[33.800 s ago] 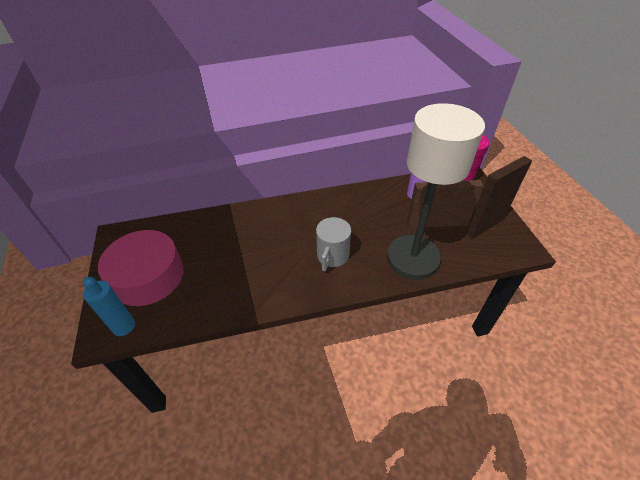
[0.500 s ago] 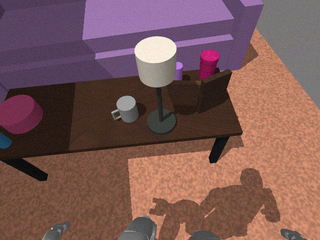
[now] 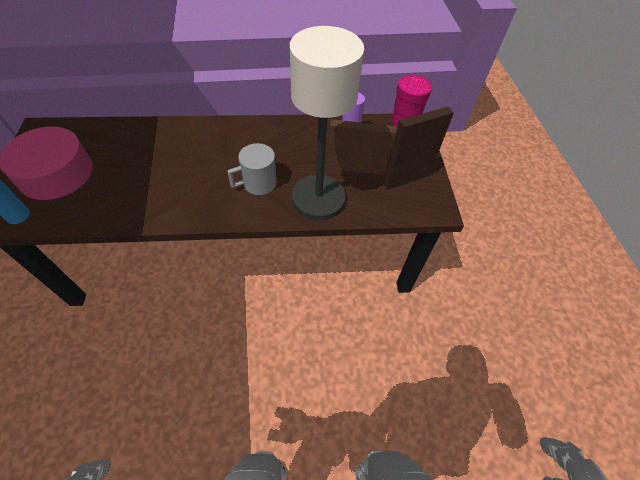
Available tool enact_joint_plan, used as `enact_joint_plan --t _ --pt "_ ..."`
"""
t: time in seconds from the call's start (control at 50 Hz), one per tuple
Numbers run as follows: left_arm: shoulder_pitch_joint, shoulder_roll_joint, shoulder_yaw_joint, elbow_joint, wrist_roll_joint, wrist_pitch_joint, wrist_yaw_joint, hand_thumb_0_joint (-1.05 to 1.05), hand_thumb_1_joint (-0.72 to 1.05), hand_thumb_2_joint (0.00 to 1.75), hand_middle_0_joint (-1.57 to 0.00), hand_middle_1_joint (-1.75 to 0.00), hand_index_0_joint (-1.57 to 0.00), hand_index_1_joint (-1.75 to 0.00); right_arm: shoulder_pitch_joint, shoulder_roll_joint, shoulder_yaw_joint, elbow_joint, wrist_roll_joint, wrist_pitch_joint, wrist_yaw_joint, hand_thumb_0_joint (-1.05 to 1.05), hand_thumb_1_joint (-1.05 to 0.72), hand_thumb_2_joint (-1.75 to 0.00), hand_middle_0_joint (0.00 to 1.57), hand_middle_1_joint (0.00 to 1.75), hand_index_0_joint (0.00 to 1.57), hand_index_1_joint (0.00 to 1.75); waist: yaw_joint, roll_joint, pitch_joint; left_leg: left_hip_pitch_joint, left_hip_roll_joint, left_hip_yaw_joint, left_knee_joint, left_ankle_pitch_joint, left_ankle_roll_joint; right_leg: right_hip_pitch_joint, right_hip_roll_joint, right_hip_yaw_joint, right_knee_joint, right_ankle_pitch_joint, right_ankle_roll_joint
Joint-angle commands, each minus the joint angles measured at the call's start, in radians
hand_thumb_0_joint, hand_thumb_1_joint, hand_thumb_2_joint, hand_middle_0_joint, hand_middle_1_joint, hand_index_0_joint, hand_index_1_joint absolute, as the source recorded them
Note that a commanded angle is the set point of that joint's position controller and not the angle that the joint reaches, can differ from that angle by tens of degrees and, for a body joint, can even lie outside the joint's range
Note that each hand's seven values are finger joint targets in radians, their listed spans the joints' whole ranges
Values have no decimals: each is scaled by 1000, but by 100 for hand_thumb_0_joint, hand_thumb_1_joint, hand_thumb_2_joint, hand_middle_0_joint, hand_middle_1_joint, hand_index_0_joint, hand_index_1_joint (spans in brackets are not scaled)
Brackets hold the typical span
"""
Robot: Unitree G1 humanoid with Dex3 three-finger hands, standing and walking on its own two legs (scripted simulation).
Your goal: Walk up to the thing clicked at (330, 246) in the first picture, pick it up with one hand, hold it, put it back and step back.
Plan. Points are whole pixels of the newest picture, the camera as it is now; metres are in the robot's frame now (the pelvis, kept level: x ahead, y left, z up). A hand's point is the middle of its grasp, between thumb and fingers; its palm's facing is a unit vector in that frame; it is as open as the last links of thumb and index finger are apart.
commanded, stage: step back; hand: left
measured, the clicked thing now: (252, 171) +0.80 +0.20 -0.28
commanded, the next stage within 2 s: stand in 1.96 s
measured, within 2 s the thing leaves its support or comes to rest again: neither
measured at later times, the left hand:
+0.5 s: hand out of the picture -0.05 +0.26 -0.15, palm faces +0.06 -0.91 -0.41, open 7.4 cm
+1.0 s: hand out of the picture -0.28 +0.21 -0.13, palm faces +0.05 -0.90 -0.44, open 7.4 cm
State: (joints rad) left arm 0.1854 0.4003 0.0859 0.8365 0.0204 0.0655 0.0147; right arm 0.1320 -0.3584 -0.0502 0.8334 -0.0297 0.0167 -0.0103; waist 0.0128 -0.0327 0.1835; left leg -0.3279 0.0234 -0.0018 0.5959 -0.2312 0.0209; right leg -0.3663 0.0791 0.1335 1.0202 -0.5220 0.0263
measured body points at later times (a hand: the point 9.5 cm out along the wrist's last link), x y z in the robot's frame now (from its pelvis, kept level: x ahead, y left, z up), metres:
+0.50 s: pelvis -0.17 -0.02 -0.01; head -0.11 -0.01 +0.43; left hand -0.05 +0.31 -0.12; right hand -0.08 -0.33 -0.13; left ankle -0.17 +0.09 -0.73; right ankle -0.09 -0.14 -0.71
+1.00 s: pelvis -0.33 -0.06 +0.00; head -0.30 -0.08 +0.45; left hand -0.28 +0.26 -0.10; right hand -0.23 -0.38 -0.13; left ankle -0.34 +0.08 -0.68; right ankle -0.30 -0.16 -0.73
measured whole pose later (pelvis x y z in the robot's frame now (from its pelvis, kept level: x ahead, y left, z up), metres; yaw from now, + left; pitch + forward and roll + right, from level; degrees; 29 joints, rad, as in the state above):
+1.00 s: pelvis -0.33 -0.06 +0.00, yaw +3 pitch -2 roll +2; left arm 0.20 0.36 0.06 0.89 0.05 0.02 0.00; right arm 0.20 -0.41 -0.05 0.91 -0.02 0.05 -0.01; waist 0.03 0.03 0.11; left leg -0.42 -0.07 -0.11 1.00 -0.46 -0.02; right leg -0.29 -0.02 -0.01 0.64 -0.31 -0.04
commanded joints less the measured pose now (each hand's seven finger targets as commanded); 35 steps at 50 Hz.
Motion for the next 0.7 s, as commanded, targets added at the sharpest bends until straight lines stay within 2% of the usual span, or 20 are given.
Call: enact_joint_plan --t 0.0,0.04,0.06,0.08,0.1,0.12,0.16,0.18,0.24,0.3,0.34,0.38,0.4,0.42,0.44,0.46,0.5,0.54,0.62,0.68 --pt "39 147 42 -59 3 -41 1 0 90 90 -20 -30 -20 -30 14 -285 -74 -72 -2 1 -15 0 -90 -90 20 30 20 30 -30 241 -252 210 213 -211 -84 373 199 44 -47 -99 -328 61 -8" --pt "127 142 46 -14 4 -45 -4 0 90 90 -20 -30 -20 -30 -23 -296 -73 -84 9 16 -10 0 -90 -90 20 30 20 30 19 235 -275 116 188 -186 -45 284 150 196 -42 -143 -562 244 -39" --pt "148 168 51 -6 15 -50 -2 0 90 90 -20 -30 -20 -30 -30 -271 -63 -88 19 20 -7 0 -90 -90 20 30 20 30 31 196 -279 32 152 -180 -6 181 99 249 -76 -80 -595 303 -61" --pt "141 242 73 -20 29 -58 -6 0 90 90 -20 -30 -20 -30 -11 -223 -51 -101 25 22 -5 0 -90 -90 20 30 20 30 18 1 -247 -168 13 -153 140 -34 32 296 -224 183 -625 274 -114" --pt "65 342 90 -46 20 -51 -8 0 90 90 -20 -30 -20 -30 -58 -198 -52 -107 30 23 -23 0 -90 -90 20 30 20 30 59 -234 -196 -167 -127 -80 398 -369 -13 56 -459 404 -730 312 -291" --pt "-3 348 88 -81 24 -57 -3 0 90 90 -20 -30 -20 -30 -55 -237 -67 -97 24 30 -30 0 -90 -90 20 30 20 30 38 -204 -119 -133 -91 -184 573 -389 -23 -96 -514 461 -760 312 -336" --pt "-126 250 59 -110 16 -61 9 0 90 90 -20 -30 -20 -30 36 -241 -63 -52 33 24 -24 0 -90 -90 20 30 20 30 -36 -60 -110 -135 -135 -202 644 -266 -19 -48 -358 177 -633 508 -253" --pt "-138 226 61 -108 21 -57 11 0 90 90 -20 -30 -20 -30 64 -233 -58 -37 35 21 -24 0 -90 -90 20 30 20 30 -44 -84 -116 -127 -142 -170 635 -244 -26 -30 -320 105 -609 526 -231" --pt "-71 209 54 -110 26 -51 16 0 90 90 -20 -30 -20 -30 61 -221 -46 -40 24 15 -24 0 -90 -90 20 30 20 30 9 -112 -159 -139 -127 -122 525 -271 -44 112 -298 58 -559 594 -224" --pt "-11 222 55 -103 26 -42 23 0 90 90 -20 -30 -20 -30 37 -205 -42 -57 15 10 -22 0 -90 -90 20 30 20 30 51 -155 -189 -146 -94 -67 307 -314 -45 249 -337 98 -537 642 -235" --pt "-49 226 53 -116 16 -37 25 0 90 90 -20 -30 -20 -30 95 -208 -48 -37 8 6 -20 0 -90 -90 20 30 20 30 23 -175 -242 -79 -49 -42 119 -280 -25 288 -354 109 -492 683 -224" --pt "-67 227 39 -120 2 -25 16 0 90 90 -20 -30 -20 -30 176 -202 -57 2 7 -1 -16 0 -90 -90 20 30 20 30 -19 -121 -279 75 -65 19 -168 -44 -3 246 -302 45 -393 656 -172" --pt "-57 197 24 -128 2 -21 13 0 90 90 -20 -30 -20 -30 169 -241 -72 2 -5 -3 -16 0 -90 -90 20 30 20 30 -18 -44 -270 156 20 -135 -183 53 31 91 -249 23 -340 518 -111" --pt "-28 155 15 -128 -4 -20 11 0 90 90 -20 -30 -20 -30 127 -323 -90 -15 -20 -2 -13 0 -90 -90 20 30 20 30 0 171 -245 223 232 -410 -225 189 125 -116 -105 -82 -167 200 -53" --pt "-119 186 33 -143 -8 -19 26 0 90 90 -20 -30 -20 -30 93 -408 -100 -40 -13 1 -2 0 -90 -90 20 30 20 30 -58 266 -233 46 372 -525 -273 266 271 -80 -25 -74 16 -146 -33" --pt "-144 196 42 -124 4 -16 31 0 90 90 -20 -30 -20 -30 60 -386 -98 -42 -19 -5 -4 0 -90 -90 20 30 20 30 -56 208 -193 -47 373 -520 -271 297 293 -42 -10 23 166 -152 -36" --pt "-74 173 39 -81 -16 -12 27 0 90 90 -20 -30 -20 -30 -18 -300 -64 -44 -24 -9 -16 0 -90 -90 20 30 20 30 8 114 -180 3 248 -313 -198 410 222 -94 28 75 282 -49 -47" --pt "-6 186 43 -56 -13 -13 19 0 90 90 -20 -30 -20 -30 -48 -275 -60 -57 -13 -9 -19 0 -90 -90 20 30 20 30 36 160 -162 32 218 -241 -172 368 206 -97 12 38 256 7 -33" --pt "-35 159 30 -63 2 -26 6 0 90 90 -20 -30 -20 -30 36 -254 -61 -49 -10 0 -15 0 -90 -90 20 30 20 30 -27 187 -198 215 223 -243 -144 384 225 -93 -21 -32 -20 -28 6" --pt "1 156 25 -45 6 -40 4 0 90 90 -20 -30 -20 -30 33 -277 -65 -53 -5 14 -13 0 -90 -90 20 30 20 30 -24 225 -283 263 228 -228 -83 434 203 11 -61 -100 -314 19 -9"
